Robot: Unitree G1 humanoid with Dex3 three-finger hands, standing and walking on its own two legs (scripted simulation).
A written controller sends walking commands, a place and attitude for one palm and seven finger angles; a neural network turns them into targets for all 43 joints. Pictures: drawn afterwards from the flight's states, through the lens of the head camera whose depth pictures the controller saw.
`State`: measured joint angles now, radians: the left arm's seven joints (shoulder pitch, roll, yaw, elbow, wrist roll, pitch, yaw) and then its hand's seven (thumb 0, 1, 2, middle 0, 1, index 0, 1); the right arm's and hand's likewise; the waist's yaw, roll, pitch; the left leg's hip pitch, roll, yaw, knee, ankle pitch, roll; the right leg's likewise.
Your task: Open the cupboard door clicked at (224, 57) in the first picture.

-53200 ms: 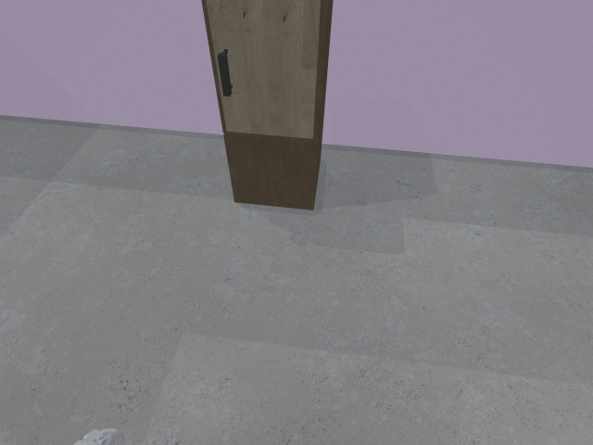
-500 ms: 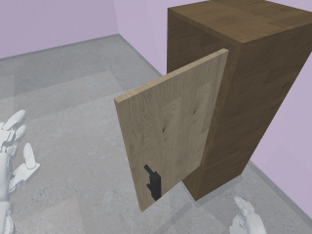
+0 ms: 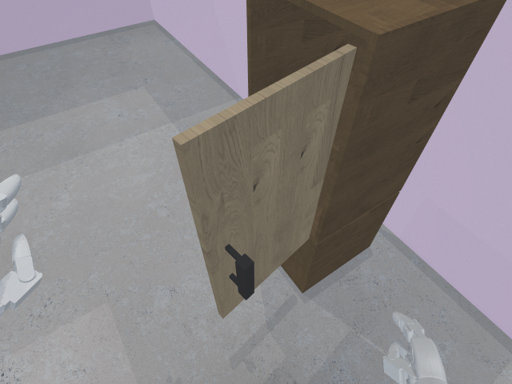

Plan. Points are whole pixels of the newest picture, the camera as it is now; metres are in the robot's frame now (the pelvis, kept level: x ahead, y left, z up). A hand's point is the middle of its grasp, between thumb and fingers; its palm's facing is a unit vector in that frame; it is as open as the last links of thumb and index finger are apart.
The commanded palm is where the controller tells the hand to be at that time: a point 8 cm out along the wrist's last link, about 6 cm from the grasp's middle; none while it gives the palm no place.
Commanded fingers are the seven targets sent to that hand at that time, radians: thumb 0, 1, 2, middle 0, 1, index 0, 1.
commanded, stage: step back with the hand held close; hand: left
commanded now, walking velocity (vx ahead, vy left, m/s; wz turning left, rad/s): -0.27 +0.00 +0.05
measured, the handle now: (238, 271) +0.34 +0.06 -0.10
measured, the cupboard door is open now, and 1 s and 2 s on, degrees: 100 100 100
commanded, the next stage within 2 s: stop stepping back and stand still in 0.74 s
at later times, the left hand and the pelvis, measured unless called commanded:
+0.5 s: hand out of the picture +0.10 +0.27 +0.16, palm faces +0.49 -0.76 -0.43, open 7.4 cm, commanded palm +0.04 +0.31 +0.17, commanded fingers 0.00 0.90 0.90 -0.20 -0.30 -0.20 -0.30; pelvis -0.09 +0.01 -0.02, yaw +3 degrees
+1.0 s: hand out of the picture +0.04 +0.26 +0.16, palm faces +0.40 -0.80 -0.44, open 7.4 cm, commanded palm -0.03 +0.30 +0.17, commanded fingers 0.00 0.90 0.90 -0.20 -0.30 -0.20 -0.30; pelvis -0.17 +0.00 -0.01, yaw -1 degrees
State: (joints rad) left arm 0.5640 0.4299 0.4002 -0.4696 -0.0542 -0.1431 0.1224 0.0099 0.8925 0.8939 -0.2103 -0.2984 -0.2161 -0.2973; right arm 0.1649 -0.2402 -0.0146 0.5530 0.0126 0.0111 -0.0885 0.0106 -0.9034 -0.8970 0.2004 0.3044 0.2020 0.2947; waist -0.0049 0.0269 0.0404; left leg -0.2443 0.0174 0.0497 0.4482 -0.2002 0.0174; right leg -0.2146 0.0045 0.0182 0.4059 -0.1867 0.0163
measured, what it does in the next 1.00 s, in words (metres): walks backwards: right foot, then left foot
